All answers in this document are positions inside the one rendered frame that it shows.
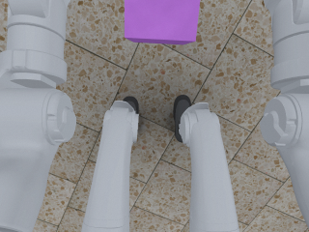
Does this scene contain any robot right thigh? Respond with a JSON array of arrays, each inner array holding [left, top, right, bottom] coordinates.
[[182, 109, 239, 232]]

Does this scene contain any robot right forearm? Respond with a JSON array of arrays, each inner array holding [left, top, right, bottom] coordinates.
[[264, 0, 309, 94]]

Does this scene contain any robot left upper arm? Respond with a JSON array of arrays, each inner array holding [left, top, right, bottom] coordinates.
[[0, 88, 76, 232]]

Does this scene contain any robot right upper arm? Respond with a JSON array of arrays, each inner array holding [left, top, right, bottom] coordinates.
[[260, 93, 309, 229]]

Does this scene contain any robot left forearm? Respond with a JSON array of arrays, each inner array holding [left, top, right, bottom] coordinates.
[[0, 0, 70, 90]]

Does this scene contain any robot thigh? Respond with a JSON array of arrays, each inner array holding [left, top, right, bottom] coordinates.
[[182, 109, 239, 232], [81, 107, 139, 232]]

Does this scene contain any carton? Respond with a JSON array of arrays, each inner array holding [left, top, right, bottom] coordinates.
[[125, 0, 200, 45]]

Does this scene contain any robot left thigh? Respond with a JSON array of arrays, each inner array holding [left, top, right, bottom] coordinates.
[[81, 107, 139, 232]]

